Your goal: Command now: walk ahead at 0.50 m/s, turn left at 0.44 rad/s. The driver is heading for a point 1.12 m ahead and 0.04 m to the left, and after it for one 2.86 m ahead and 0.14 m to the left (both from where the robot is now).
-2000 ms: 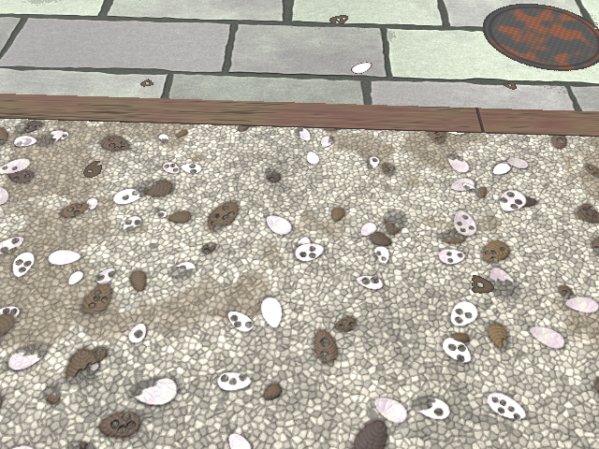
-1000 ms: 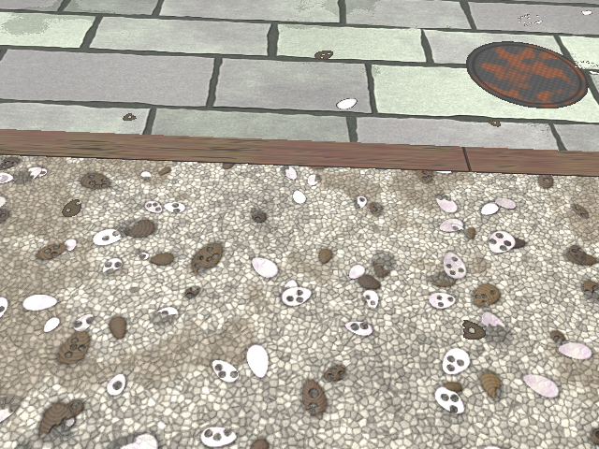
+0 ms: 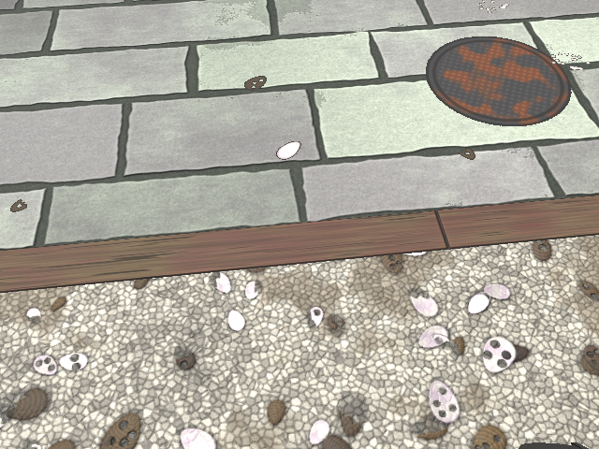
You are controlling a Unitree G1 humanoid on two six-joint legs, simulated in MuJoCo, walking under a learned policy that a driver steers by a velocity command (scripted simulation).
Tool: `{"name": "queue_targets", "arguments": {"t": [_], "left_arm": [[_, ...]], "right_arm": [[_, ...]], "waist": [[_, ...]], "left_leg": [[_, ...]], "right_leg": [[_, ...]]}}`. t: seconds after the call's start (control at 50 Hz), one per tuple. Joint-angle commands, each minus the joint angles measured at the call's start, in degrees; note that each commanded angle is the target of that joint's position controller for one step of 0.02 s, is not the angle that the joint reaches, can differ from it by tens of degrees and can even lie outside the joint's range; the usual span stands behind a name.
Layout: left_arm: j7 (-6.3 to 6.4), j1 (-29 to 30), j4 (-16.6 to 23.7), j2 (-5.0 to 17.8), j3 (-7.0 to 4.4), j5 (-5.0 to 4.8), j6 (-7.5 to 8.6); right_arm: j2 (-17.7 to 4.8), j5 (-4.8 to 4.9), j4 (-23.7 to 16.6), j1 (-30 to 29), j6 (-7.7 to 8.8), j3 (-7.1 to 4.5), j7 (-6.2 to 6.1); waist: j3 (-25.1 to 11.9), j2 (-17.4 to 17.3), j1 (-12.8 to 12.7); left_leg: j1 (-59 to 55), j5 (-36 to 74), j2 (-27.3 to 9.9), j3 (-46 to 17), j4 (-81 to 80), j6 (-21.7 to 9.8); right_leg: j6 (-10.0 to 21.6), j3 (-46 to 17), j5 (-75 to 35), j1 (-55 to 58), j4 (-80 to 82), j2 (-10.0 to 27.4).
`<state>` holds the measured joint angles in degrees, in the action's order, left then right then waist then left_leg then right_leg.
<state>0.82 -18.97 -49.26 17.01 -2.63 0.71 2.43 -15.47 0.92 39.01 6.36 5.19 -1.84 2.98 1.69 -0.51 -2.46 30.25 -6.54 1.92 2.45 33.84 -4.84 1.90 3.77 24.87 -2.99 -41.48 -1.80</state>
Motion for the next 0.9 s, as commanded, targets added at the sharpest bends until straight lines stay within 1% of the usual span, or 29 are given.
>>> {"name": "queue_targets", "arguments": {"t": [0.02, 0.04, 0.06, 0.08, 0.1, 0.14, 0.16, 0.2, 0.24, 0.26, 0.32, 0.36, 0.4, 0.42, 0.44, 0.46, 0.48, 0.5, 0.52, 0.54, 0.56, 0.58, 0.62, 0.64, 0.68, 0.72, 0.78, 0.84, 0.9], "left_arm": [[-1.71, -0.2, 7.3, 7.6, -0.42, -0.94, 4.79], [-2.24, 5.1, 9.6, 8.1, -0.41, -2.73, 5.8], [-2.14, 7.4, 10.4, 7.2, -0.18, -1.97, 6.24], [-1.73, 7.5, 10.3, 7.6, -0.73, -0.7, 5.86], [-1.64, 6.4, 10.5, 7.2, -0.85, -0.19, 5.21], [-1.31, 4.2, 10.6, 5.8, -0.68, 0.31, 3.98], [-1.03, 4.8, 11.0, 5.2, -0.49, 0.39, 3.54], [-0.71, 9.2, 12.4, 3.9, 0.08, 0.47, 3.25], [-0.97, 13.1, 12.9, 2.5, 0.64, 0.25, 3.5], [-1.22, 15.0, 13.2, 2.3, 0.74, 0.0, 3.74], [-1.93, 18.5, 14.2, 3.6, 0.29, -0.76, 4.46], [-2.24, 18.7, 14.7, 5.2, -0.44, -0.77, 4.9], [-2.26, 15.8, 14.4, 6.1, -1.1, -0.82, 5.23], [-2.04, 11.2, 13.2, 7.2, -1.86, -0.51, 5.35], [-1.71, 3.8, 12.3, 9.5, -2.71, 0.16, 5.56], [-1.7, -6.0, 9.6, 10.5, -0.95, 2.73, 4.45], [-1.65, -13.9, 8.2, 6.3, -0.49, 3.52, 3.83], [-1.67, -11.9, 7.2, 6.2, -0.44, 3.02, 4.0], [-1.58, -6.3, 7.9, 4.4, 0.24, 2.08, 3.88], [-1.5, -3.5, 7.8, 1.0, 1.54, 1.38, 3.88], [-1.03, -1.1, 8.0, -1.3, 2.34, 1.23, 4.12], [-0.55, 1.3, 8.8, -1.7, 2.5, 1.34, 4.25], [-0.58, 2.5, 9.1, 1.2, 1.28, 2.02, 5.04], [-1.02, 1.5, 8.6, 2.8, 0.7, 2.84, 5.2], [-2.31, -0.6, 7.4, 4.1, 0.08, 3.48, 5.22], [-3.57, -3.8, 5.2, 3.7, 0.03, 3.12, 5.11], [-4.61, -7.8, 2.2, 3.2, 0.17, 2.93, 4.98], [-4.61, -10.0, 0.0, 3.3, 0.25, 2.99, 4.59], [-4.64, -10.3, -1.8, 4.7, -0.06, 2.87, 3.98]], "right_arm": [[-11.2, 0.06, -0.5, 20.0, -0.42, -3.97, -1.31], [-9.7, -0.26, -1.2, 17.0, -0.66, -3.58, -1.6], [-9.3, -0.44, -2.0, 13.2, -0.73, -3.44, -1.54], [-8.0, -0.71, -2.9, 10.4, -0.63, -2.99, -1.64], [-7.8, -1.03, -3.8, 8.8, -0.76, -2.82, -1.71], [-8.4, -0.53, -4.1, 7.7, -0.73, -3.1, -2.05], [-9.1, -0.42, -3.9, 7.9, -0.67, -3.32, -2.35], [-10.5, -0.1, -3.4, 8.7, -0.93, -3.83, -3.08], [-10.2, 0.17, -2.5, 10.2, -1.31, -3.76, -3.53], [-10.1, 0.17, -1.8, 11.8, -1.43, -3.69, -3.6], [-9.9, 0.4, 0.0, 15.0, -1.59, -3.51, -3.46], [-9.9, 0.25, 0.6, 15.5, -1.75, -3.51, -3.44], [-10.1, 0.02, 0.7, 14.4, -2.14, -3.62, -3.41], [-9.1, -0.14, 0.5, 14.0, -2.26, -3.27, -3.35], [-6.9, -0.56, -0.1, 14.0, -2.28, -2.32, -3.24], [2.3, -9.04, 2.5, 26.1, 0.94, 1.4, 0.98], [-3.0, -6.99, 2.1, 20.5, 2.4, -0.23, 2.72], [-5.1, -5.37, 1.5, 12.6, 2.94, -1.19, 2.42], [-5.2, -4.88, 2.1, 10.9, 2.88, -1.14, 1.0], [-4.8, -5.92, 2.1, 11.4, 2.48, -0.89, -0.11], [-3.3, -7.41, 2.1, 10.4, 1.83, -0.11, -0.4], [-2.6, -7.49, 2.1, 9.7, 1.09, 0.13, -0.44], [-2.4, -6.21, 2.0, 8.0, 0.34, 0.33, -0.27], [-2.2, -6.01, 2.0, 7.0, 0.22, 0.65, 0.0], [-0.6, -5.74, 1.7, 4.7, 0.02, 1.45, 0.48], [0.3, -5.27, 1.2, 2.2, -0.57, 1.9, 0.87], [-1.0, -5.15, -0.4, -2.3, -1.16, 1.59, 1.02], [-1.8, -4.77, -2.0, -7.3, -1.26, 1.18, 0.43], [-2.4, -4.2, -3.3, -10.9, -1.23, 0.71, -0.09]], "waist": [[-22.9, -8.7, 9.4], [-14.6, -5.0, 9.0], [-7.9, 1.2, 6.5], [-5.6, 2.3, 4.4], [-4.2, 0.9, 2.7], [-3.5, -1.1, 1.0], [-2.9, -1.6, 0.9], [-1.8, -2.3, 2.1], [-2.2, -3.6, 4.1], [-2.6, -4.0, 5.5], [-2.3, -4.9, 7.1], [-2.0, -5.4, 6.6], [-1.9, -6.6, 4.4], [-4.0, -6.1, 2.1], [-10.7, -3.6, -1.4], [-25.4, 20.9, -0.6], [-19.2, 15.9, -7.3], [-6.3, 6.7, -6.9], [-1.8, 5.4, -4.0], [-3.7, 7.2, -1.4], [-3.2, 6.4, 0.3], [-4.2, 5.6, 1.6], [-3.7, 5.0, 1.6], [-3.4, 4.1, 1.1], [-2.4, 2.2, 0.1], [-1.3, 2.8, -0.6], [-0.3, 4.1, -1.7], [0.6, 4.3, -2.6], [1.2, 4.8, -2.1]], "left_leg": [[-53.9, -7.6, -20.6, -45.6, -14.3, -17.2], [-46.5, -6.8, -18.6, -37.0, -15.2, -14.7], [-36.5, -1.0, -16.3, -31.3, -16.9, -13.5], [-30.2, 5.0, -14.4, -27.4, -18.0, -12.6], [-25.3, 8.5, -12.8, -25.7, -19.5, -12.8], [-19.7, 13.1, -11.3, -22.4, -21.1, -13.3], [-17.3, 14.8, -10.4, -20.3, -21.5, -13.2], [-13.7, 13.8, -8.0, -16.9, -21.5, -11.6], [-12.7, 10.2, -5.9, -13.9, -20.5, -9.1], [-13.2, 8.1, -6.0, -14.1, -20.2, -8.3], [-18.2, 3.7, -8.9, -17.4, -18.0, -7.4], [-22.4, 3.2, -11.2, -20.5, -15.4, -6.6], [-24.6, 7.1, -12.1, -21.8, -12.3, -5.5], [-24.5, 13.3, -9.9, -20.5, -7.4, -4.3], [-21.0, 12.7, -6.8, -17.5, 4.4, -2.4], [0.4, -9.4, 6.4, -12.9, 21.6, 3.5], [20.3, -28.1, 7.4, -11.4, 37.0, 4.1], [26.1, -21.9, 3.5, -12.4, 41.7, 2.3], [24.2, -15.3, -0.7, -10.9, 41.3, 1.9], [18.0, -11.0, -3.7, -10.7, 36.6, 1.3], [14.1, -9.4, -5.7, -10.1, 34.4, 1.7], [10.6, -10.5, -6.5, -8.9, 31.8, 2.6], [9.8, -8.0, -6.7, -6.5, 25.9, 4.6], [10.3, -3.9, -7.0, -5.6, 22.7, 5.3], [9.1, 2.7, -7.3, -3.5, 14.2, 5.8], [6.3, 7.9, -6.7, -2.3, 8.2, 5.1], [8.2, 11.4, -5.7, -2.8, 3.5, 3.4], [10.0, 9.5, -5.0, -2.8, -0.8, 1.8], [3.8, 5.3, -3.4, -1.2, -4.3, 0.5]], "right_leg": [[-0.7, -12.3, 4.1, -40.5, -41.3, -0.5], [0.0, -11.4, 0.2, -42.9, -38.7, 2.3], [0.0, -10.1, -2.8, -41.9, -32.6, 4.3], [-0.5, -9.8, -4.7, -38.5, -27.6, 6.2], [-1.4, -9.5, -5.4, -35.3, -25.7, 6.7], [-3.7, -8.2, -6.6, -32.8, -20.7, 7.0], [-4.8, -7.4, -8.3, -32.2, -17.5, 6.8], [-6.3, -6.4, -15.6, -30.6, -8.4, 5.8], [-6.5, -5.6, -25.4, -26.9, 1.4, 4.3], [-6.4, -5.3, -29.6, -25.3, 4.6, 3.5], [-4.8, -6.5, -31.2, -25.0, 9.8, 3.2], [-2.9, -7.2, -27.3, -25.2, 12.1, 3.3], [-0.7, -6.1, -22.8, -22.0, 13.9, 2.9], [0.9, -5.1, -22.6, -15.6, 15.6, 2.2], [4.1, -9.7, -24.5, -3.6, 14.0, 7.7], [21.3, -30.3, -24.3, 28.9, 13.5, 17.7], [21.2, -45.9, -5.9, 32.0, 22.4, 21.1], [15.0, -40.8, 5.9, 20.9, 25.2, 20.3], [12.9, -35.1, 6.1, 9.5, 27.3, 18.7], [12.6, -30.5, 0.4, 3.2, 29.4, 17.2], [12.5, -27.2, -4.7, -1.7, 30.9, 16.7], [12.3, -24.9, -7.7, -4.8, 32.4, 15.8], [12.8, -18.9, -12.8, -7.1, 33.8, 13.4], [13.6, -17.1, -17.5, -7.4, 33.8, 13.3], [14.7, -13.7, -25.0, -8.5, 33.7, 13.1], [14.8, -11.6, -28.9, -9.6, 32.9, 12.8], [14.6, -12.1, -32.1, -4.1, 30.5, 14.3], [13.0, -12.5, -33.5, 3.6, 29.2, 15.6], [11.2, -12.8, -37.7, 5.4, 27.7, 15.9]]}}
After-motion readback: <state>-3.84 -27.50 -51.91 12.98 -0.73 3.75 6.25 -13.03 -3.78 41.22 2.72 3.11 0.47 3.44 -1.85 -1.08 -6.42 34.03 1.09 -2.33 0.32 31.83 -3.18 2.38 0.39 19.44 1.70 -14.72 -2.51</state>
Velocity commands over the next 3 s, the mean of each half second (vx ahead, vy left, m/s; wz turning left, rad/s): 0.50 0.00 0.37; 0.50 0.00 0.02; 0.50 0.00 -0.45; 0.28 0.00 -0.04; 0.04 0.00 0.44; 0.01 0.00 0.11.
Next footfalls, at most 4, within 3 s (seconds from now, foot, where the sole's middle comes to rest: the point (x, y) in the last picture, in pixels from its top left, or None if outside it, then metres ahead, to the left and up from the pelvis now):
0.44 right None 0.44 -0.10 -0.75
0.96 left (246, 343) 0.68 0.19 -0.75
1.48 right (351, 246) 0.97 -0.06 -0.75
2.06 left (279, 193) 1.28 0.16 -0.91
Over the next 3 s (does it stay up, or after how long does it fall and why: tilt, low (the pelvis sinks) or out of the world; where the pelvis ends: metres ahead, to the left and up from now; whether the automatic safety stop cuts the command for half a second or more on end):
stays up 1.22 0.02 -0.14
